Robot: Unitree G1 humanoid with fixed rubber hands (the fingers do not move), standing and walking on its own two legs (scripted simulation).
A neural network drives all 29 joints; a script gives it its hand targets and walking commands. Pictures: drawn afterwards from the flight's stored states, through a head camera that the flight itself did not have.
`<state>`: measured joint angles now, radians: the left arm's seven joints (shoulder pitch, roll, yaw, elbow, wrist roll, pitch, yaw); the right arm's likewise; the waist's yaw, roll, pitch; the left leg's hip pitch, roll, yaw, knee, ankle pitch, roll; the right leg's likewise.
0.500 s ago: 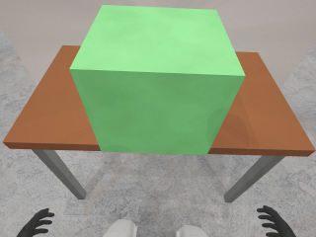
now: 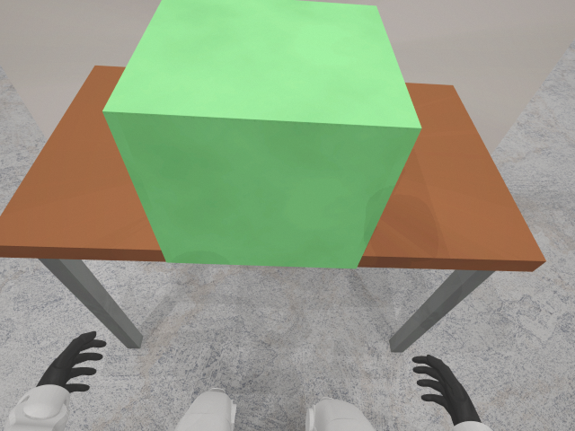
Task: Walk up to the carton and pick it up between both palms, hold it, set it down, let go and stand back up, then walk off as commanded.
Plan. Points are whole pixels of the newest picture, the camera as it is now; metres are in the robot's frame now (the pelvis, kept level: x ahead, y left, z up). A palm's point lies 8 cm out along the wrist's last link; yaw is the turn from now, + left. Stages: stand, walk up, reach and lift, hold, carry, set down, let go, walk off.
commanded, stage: reach and lift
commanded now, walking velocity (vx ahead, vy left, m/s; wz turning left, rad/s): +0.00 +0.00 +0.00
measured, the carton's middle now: (267, 139) +0.51 +0.04 +0.10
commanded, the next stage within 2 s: none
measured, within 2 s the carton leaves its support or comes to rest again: neither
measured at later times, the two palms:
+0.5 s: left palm (26, 371) +0.18 +0.32 -0.01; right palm (464, 398) +0.15 -0.21 +0.02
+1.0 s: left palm (30, 351) +0.18 +0.29 +0.05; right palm (485, 392) +0.15 -0.20 +0.09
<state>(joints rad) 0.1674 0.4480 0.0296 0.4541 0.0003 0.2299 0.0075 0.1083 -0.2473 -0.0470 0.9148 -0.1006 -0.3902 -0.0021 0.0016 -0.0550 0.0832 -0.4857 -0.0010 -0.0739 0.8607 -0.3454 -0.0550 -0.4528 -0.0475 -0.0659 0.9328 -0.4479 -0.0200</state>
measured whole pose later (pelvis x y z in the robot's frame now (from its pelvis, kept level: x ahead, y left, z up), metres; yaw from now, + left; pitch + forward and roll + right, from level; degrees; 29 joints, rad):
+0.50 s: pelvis -0.03 +0.04 +0.03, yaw -1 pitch -8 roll -2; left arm 0.17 0.42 0.04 0.33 0.00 0.23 0.05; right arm 0.16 -0.21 -0.05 0.62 0.05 -0.16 0.02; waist 0.00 -0.10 0.00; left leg -0.33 0.02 -0.07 0.70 -0.25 -0.01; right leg -0.25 -0.02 -0.06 0.68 -0.28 0.01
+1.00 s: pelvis -0.05 +0.04 +0.04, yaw -3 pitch -8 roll -1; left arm 0.16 0.38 0.04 0.22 -0.10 0.10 0.04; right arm 0.19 -0.20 -0.05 0.22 0.24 -0.01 0.04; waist 0.00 -0.08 0.01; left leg -0.27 0.00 -0.05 0.59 -0.21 0.00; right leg -0.20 0.00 -0.04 0.59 -0.26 -0.02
